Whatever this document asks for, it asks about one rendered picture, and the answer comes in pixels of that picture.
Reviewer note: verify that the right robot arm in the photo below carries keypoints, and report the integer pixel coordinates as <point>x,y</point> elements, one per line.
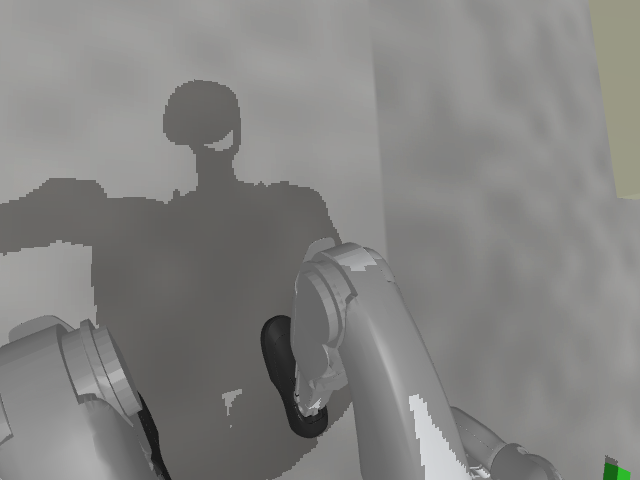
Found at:
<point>513,462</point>

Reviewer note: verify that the right robot foot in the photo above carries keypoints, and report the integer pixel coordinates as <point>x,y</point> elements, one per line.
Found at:
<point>280,363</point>

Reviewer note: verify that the right robot hand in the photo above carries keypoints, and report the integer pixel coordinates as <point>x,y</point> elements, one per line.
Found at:
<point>480,443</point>

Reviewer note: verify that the left robot foot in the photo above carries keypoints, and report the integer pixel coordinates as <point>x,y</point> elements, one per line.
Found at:
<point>153,439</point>

